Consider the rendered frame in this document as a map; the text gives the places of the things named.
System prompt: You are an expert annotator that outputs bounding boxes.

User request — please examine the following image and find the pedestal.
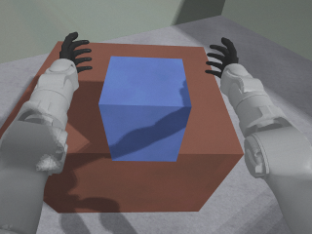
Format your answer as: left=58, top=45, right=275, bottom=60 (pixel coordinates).
left=0, top=41, right=244, bottom=214

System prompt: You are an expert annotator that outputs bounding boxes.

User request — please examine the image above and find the robot left forearm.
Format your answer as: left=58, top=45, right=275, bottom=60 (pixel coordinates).
left=0, top=58, right=79, bottom=162

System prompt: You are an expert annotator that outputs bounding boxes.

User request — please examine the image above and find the robot right hand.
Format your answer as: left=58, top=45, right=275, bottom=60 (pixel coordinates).
left=205, top=37, right=239, bottom=79

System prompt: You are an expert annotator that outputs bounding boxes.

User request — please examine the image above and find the carton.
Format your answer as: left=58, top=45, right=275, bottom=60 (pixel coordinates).
left=98, top=56, right=192, bottom=162

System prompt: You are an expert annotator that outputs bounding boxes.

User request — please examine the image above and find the robot right upper arm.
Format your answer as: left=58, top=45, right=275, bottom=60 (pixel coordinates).
left=244, top=126, right=312, bottom=234

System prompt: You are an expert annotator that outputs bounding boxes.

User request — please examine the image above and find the robot left hand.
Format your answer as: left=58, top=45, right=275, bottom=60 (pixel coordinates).
left=59, top=31, right=92, bottom=73

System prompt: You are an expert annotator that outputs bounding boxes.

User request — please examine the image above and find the robot right forearm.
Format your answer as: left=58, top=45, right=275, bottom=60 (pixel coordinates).
left=219, top=63, right=312, bottom=154

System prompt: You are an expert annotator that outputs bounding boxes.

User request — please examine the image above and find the robot left upper arm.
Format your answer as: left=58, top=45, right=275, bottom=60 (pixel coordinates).
left=0, top=120, right=68, bottom=234

